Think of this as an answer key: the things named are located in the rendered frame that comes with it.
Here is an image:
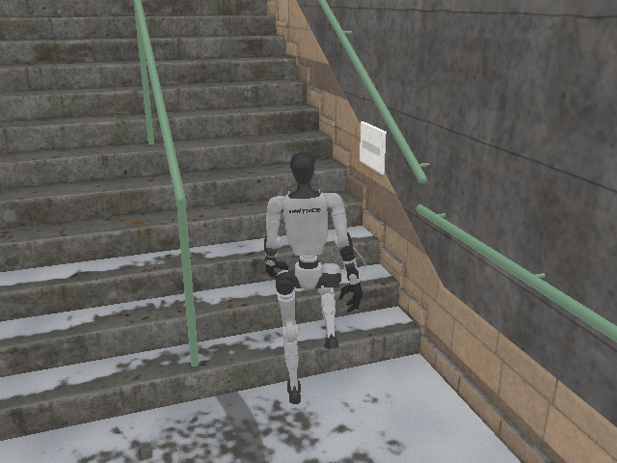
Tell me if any robot right upper arm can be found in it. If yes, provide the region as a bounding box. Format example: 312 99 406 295
324 193 350 248

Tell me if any left robot shin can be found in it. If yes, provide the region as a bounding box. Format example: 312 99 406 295
282 326 299 391

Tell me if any right robot forearm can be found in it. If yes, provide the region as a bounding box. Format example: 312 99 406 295
340 232 361 285

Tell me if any right robot hand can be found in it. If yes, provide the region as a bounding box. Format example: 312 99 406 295
339 283 362 313

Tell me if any left robot forearm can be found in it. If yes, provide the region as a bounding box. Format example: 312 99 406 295
264 235 278 266

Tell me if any left robot hand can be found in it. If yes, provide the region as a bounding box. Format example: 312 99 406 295
266 261 288 278

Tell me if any robot left upper arm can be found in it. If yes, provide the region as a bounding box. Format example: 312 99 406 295
266 196 284 249

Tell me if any robot left foot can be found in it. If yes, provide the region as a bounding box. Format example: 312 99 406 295
287 379 301 404

